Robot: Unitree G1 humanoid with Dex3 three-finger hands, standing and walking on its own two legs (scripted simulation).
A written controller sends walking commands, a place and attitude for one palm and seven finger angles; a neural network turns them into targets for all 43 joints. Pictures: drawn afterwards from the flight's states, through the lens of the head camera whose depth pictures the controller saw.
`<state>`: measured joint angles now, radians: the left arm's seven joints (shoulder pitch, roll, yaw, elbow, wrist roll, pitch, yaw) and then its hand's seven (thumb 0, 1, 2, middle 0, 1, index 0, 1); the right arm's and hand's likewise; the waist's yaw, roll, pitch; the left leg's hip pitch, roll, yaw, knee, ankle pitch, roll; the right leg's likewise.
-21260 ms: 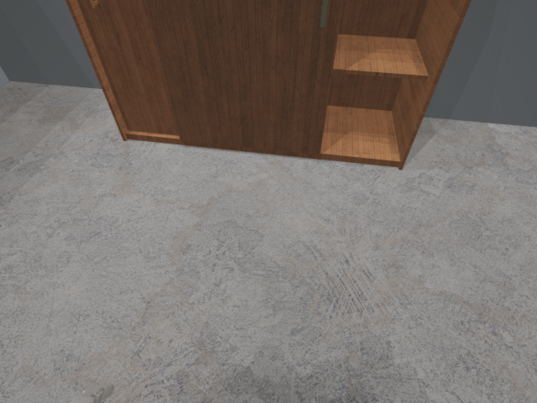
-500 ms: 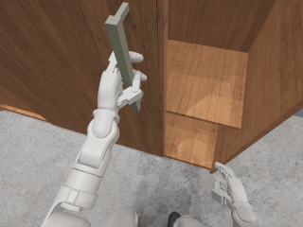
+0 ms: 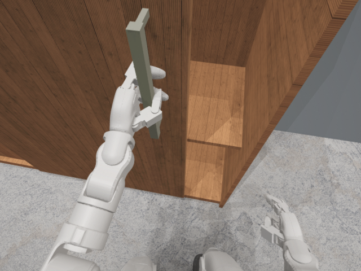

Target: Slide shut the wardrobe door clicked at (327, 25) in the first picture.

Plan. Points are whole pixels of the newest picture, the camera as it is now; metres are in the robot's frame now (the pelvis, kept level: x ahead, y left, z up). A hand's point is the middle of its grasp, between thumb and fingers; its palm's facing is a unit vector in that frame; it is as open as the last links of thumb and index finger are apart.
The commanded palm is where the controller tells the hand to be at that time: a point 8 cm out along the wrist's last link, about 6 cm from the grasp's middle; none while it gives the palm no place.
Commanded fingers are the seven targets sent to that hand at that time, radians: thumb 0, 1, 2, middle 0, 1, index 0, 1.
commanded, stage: step sideways, sliding the door along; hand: left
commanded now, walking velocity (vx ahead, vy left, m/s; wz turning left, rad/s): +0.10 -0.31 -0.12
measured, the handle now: (150, 88) +0.43 +0.11 +0.14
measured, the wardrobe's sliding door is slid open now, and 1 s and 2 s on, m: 0.19 0.00 0.00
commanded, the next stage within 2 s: stop walking and hold the door there in 1.84 s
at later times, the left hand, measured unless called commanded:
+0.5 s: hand (210, 117) +0.37 -0.01 +0.14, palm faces +0.07 -0.99 -0.09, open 6.1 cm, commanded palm +0.34 -0.04 +0.14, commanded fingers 0.00 0.90 0.90 -0.45 -1.40 -0.45 -1.40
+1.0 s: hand (267, 123) +0.37 -0.12 +0.14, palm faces +0.27 -0.96 -0.11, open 6.3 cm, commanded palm +0.33 -0.14 +0.14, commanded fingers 0.00 0.90 0.90 -0.45 -1.40 -0.45 -1.40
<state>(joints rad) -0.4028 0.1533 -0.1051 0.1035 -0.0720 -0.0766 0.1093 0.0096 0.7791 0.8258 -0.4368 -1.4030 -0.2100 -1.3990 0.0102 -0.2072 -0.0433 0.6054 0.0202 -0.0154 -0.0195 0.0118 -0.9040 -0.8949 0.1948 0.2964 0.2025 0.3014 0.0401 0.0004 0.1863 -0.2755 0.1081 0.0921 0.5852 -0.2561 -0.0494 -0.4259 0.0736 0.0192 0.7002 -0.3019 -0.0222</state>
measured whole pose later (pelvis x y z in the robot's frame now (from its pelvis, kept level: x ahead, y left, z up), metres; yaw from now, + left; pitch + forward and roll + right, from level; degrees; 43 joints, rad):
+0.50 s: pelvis -0.03 -0.14 +0.00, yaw -3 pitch -1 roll -1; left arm -0.51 0.18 -0.02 0.27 -0.10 -0.02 0.13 0.02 0.80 0.84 -0.37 -1.40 -0.18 -1.40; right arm 0.14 -0.22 -0.03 0.64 0.03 -0.01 -0.01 0.01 -0.90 -0.90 0.19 0.30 0.20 0.30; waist 0.11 0.03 0.16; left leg -0.22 0.19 0.05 0.58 -0.32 -0.13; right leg -0.40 0.01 0.01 0.76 -0.34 -0.01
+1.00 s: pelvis -0.03 -0.30 -0.01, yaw +0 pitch -1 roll +0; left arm -0.50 0.20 0.08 0.26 -0.12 -0.01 0.15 0.00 0.75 0.86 -0.42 -1.40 -0.17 -1.40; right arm 0.08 -0.20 -0.02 0.63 0.06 -0.02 -0.01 0.01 -0.90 -0.89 0.20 0.30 0.20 0.30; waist 0.12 0.08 0.19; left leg -0.28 0.23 -0.02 0.74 -0.40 -0.04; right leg -0.35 0.00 -0.04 0.67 -0.29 -0.01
